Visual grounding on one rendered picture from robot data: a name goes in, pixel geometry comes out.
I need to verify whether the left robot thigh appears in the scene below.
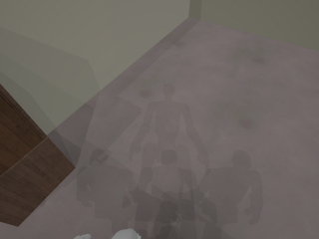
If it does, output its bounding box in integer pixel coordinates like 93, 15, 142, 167
112, 229, 142, 239

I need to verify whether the cupboard door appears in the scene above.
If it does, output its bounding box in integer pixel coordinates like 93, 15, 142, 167
0, 93, 43, 175

